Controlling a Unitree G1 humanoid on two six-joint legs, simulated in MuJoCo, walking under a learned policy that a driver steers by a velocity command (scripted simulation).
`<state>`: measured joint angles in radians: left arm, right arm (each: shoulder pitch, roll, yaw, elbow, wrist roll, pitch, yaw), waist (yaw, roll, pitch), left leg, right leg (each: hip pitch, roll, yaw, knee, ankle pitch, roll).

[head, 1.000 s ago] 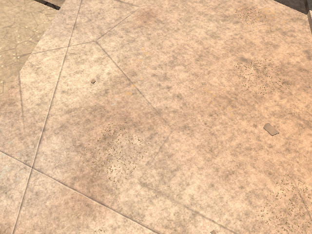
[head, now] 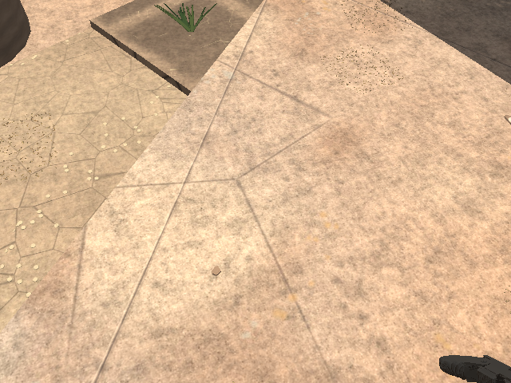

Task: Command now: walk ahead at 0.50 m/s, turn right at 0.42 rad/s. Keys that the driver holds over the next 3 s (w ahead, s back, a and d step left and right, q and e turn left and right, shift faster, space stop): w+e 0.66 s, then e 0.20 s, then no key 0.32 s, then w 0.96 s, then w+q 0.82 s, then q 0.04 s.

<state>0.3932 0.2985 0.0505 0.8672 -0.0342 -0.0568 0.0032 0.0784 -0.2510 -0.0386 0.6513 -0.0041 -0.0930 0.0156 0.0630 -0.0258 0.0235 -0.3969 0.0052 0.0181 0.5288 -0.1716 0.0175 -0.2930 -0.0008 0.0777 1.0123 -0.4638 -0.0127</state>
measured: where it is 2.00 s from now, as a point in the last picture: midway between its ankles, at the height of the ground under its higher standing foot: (382, 290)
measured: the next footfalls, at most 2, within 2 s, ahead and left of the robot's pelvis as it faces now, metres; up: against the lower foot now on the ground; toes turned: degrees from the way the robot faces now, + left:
right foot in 0.42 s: +0.35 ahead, -0.18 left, +0.00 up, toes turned -18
left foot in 0.90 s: +0.67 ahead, -0.12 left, +0.00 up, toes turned -36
